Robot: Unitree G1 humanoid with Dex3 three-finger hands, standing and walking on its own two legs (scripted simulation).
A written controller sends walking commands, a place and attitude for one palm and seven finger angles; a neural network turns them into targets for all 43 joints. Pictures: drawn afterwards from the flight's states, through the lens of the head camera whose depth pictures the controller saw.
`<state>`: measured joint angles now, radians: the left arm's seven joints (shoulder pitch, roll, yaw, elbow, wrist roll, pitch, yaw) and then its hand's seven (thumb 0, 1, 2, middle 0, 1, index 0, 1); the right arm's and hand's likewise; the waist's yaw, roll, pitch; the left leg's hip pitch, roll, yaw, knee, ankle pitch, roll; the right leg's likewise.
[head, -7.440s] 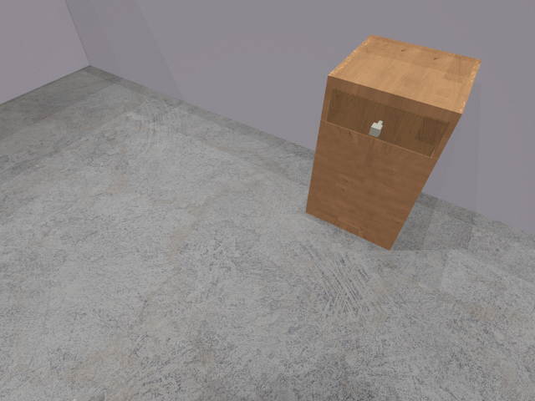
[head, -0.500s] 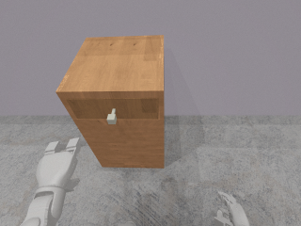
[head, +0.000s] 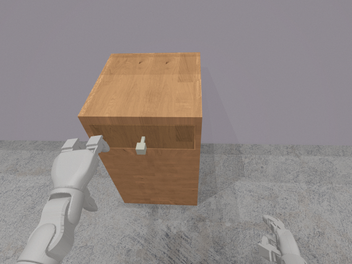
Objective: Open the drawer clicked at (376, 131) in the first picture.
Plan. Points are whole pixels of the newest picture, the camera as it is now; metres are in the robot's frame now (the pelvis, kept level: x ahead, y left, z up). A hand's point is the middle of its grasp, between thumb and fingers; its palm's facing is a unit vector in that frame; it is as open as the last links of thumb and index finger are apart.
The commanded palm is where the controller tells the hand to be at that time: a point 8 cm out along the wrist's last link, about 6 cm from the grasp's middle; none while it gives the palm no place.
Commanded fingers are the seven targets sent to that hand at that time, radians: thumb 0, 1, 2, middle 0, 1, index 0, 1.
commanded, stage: raise the hand with hooked fingers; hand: left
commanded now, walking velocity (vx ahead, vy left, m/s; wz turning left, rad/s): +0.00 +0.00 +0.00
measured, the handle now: (142, 144) +0.53 +0.20 -0.14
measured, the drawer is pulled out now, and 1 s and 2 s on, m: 0.00 0.00 0.00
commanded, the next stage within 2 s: move the hooked fingers above the handle in 0.60 s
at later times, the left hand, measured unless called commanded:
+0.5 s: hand (87, 171) +0.28 +0.24 +0.08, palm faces +0.02 -0.10 -0.99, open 13.8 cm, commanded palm +0.26 +0.24 +0.14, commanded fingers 0.00 -0.50 0.30 -0.30 -1.20 -0.30 -1.20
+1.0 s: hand (98, 165) +0.32 +0.23 +0.05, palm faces -0.01 -0.07 -1.00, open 13.8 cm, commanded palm +0.31 +0.24 +0.11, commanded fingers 0.00 -0.50 0.30 -0.30 -1.20 -0.30 -1.20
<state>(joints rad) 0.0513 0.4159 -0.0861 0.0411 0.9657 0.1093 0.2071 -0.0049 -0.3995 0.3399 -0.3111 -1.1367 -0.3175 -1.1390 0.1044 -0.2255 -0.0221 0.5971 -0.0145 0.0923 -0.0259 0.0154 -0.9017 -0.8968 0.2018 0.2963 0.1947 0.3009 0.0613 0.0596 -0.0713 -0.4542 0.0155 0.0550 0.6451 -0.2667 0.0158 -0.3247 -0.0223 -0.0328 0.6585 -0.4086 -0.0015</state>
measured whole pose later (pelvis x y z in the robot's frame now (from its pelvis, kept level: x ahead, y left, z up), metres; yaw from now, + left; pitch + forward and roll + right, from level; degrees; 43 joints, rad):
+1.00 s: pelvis -0.01 -0.02 +0.00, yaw +1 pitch +4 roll +0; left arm -0.21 0.44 -0.10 0.34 0.97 -0.01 0.15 -0.01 -0.49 0.30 -0.32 -1.20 -0.32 -1.20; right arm 0.15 -0.24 -0.03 0.65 0.01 0.09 -0.05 0.01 -0.90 -0.90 0.20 0.30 0.20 0.30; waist 0.05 0.06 -0.05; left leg -0.45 0.03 0.03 0.59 -0.22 0.00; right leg -0.33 -0.01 -0.06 0.63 -0.38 -0.02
